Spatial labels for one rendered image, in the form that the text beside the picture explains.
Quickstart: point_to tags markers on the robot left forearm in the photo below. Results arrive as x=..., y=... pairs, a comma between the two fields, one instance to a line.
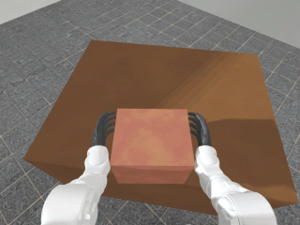
x=97, y=167

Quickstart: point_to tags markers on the left robot upper arm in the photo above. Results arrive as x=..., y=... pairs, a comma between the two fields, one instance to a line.
x=71, y=205

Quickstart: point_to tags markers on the robot right forearm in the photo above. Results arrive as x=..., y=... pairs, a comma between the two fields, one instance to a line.
x=213, y=181

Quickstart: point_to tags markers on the robot left hand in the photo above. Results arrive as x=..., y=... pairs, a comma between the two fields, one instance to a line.
x=100, y=132

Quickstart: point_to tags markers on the pedestal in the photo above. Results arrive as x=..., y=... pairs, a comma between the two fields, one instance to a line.
x=226, y=88

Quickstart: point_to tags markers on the right robot upper arm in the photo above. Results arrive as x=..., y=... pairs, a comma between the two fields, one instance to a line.
x=248, y=208

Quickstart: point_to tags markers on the carton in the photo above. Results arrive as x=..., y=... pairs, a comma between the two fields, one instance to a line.
x=152, y=146

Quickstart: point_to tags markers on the robot right hand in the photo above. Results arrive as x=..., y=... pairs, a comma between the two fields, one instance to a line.
x=202, y=132

